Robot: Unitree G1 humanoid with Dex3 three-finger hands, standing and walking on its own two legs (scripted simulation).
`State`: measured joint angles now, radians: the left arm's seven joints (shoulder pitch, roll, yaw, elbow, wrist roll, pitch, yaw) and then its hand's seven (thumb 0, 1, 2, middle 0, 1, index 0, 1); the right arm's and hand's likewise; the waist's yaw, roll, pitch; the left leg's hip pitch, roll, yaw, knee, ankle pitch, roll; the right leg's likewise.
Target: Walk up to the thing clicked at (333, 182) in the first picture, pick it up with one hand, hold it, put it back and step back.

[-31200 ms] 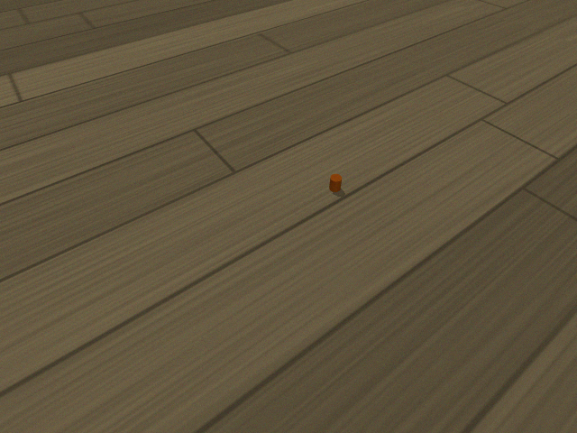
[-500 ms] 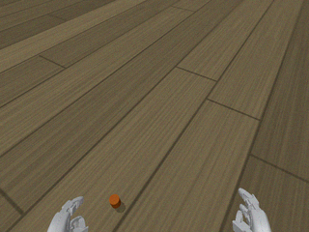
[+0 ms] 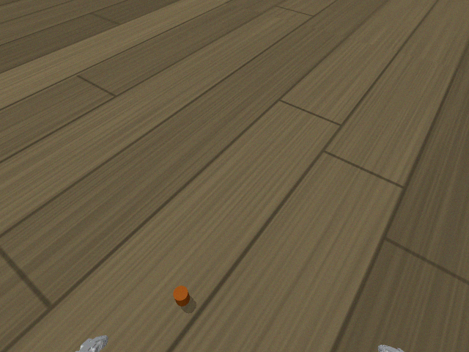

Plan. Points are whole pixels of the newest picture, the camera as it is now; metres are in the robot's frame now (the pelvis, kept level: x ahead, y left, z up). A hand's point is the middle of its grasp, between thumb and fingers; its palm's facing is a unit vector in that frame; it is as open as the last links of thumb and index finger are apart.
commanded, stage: stand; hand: left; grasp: from above
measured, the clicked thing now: (181, 296) +0.44 +0.24 -0.71
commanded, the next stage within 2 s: none
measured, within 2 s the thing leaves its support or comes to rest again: neither
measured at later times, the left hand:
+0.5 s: hand out of the picture +0.05 +0.24 -0.13, palm faces +0.05 -0.94 -0.33, open 7.4 cm
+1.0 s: hand out of the picture +0.07 +0.23 -0.13, palm faces +0.03 -0.94 -0.33, open 7.4 cm
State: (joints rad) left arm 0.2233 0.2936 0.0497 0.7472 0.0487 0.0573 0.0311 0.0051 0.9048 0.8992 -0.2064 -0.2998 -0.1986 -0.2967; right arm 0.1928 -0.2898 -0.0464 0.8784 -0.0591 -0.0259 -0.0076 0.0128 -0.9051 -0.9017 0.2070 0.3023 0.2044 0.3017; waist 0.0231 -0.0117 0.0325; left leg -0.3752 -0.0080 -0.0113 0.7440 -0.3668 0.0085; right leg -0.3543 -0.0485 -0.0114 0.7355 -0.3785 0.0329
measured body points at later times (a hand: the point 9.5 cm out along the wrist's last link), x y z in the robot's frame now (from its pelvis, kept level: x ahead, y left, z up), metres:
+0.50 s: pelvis +0.01 +0.00 +0.03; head +0.00 +0.00 +0.48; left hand +0.04 +0.29 -0.11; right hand +0.08 -0.27 -0.11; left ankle +0.02 +0.12 -0.71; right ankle +0.01 -0.14 -0.71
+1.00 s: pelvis +0.01 -0.01 +0.03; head +0.02 -0.02 +0.48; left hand +0.07 +0.28 -0.10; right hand +0.08 -0.30 -0.11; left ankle +0.02 +0.12 -0.71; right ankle +0.01 -0.14 -0.71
